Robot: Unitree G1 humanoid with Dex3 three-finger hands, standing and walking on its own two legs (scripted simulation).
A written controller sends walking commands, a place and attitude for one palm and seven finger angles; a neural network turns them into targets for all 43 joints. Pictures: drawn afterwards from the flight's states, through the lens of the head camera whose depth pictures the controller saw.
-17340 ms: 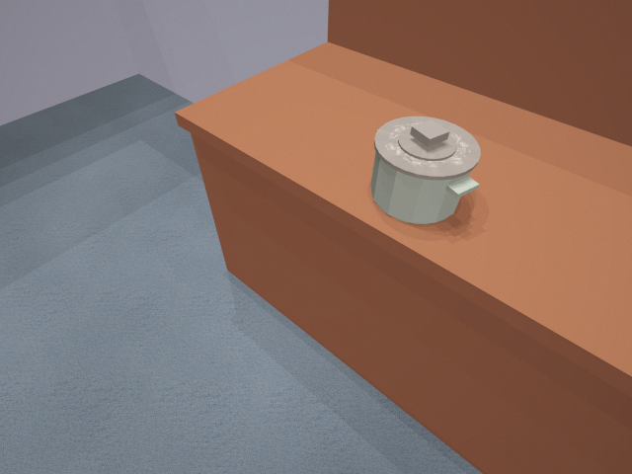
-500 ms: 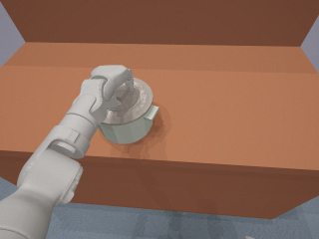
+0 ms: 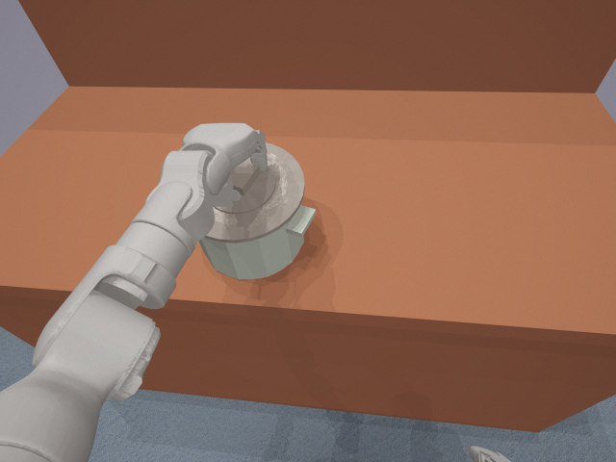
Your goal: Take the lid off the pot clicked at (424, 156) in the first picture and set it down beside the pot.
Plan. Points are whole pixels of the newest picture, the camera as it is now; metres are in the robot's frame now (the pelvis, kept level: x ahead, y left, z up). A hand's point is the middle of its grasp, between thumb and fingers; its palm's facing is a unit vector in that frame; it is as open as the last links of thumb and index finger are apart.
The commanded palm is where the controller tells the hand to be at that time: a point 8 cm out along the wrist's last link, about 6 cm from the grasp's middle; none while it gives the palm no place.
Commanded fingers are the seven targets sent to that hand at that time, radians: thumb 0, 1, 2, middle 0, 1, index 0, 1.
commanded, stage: lift the lid straight up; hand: left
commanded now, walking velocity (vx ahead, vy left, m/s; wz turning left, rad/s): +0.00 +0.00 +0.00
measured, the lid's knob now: (237, 175) +0.49 +0.10 +0.11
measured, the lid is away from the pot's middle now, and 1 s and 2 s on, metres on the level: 0.01 0.01 0.02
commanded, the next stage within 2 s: move the lid sideways beside the pot in 1.68 s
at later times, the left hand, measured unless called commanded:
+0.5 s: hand (210, 169) +0.44 +0.11 +0.17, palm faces -0.31 +0.00 -0.95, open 8.4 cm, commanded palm +0.44 +0.11 +0.24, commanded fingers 0.00 0.61 1.08 -0.74 -0.98 -0.72 -0.97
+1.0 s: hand (207, 130) +0.46 +0.11 +0.21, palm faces -0.28 -0.03 -0.96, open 8.4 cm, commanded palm +0.45 +0.11 +0.28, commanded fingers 0.00 0.61 1.08 -0.74 -0.98 -0.72 -0.97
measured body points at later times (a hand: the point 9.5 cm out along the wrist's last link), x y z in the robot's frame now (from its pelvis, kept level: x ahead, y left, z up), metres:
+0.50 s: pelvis -0.02 +0.00 +0.00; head +0.00 -0.03 +0.45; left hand +0.45 +0.11 +0.22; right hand +0.09 -0.26 -0.12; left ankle -0.01 +0.06 -0.74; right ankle -0.02 -0.11 -0.74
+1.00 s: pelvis -0.01 +0.01 +0.00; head +0.01 -0.01 +0.45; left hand +0.47 +0.11 +0.26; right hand +0.07 -0.24 -0.13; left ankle -0.02 +0.06 -0.74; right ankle -0.02 -0.11 -0.74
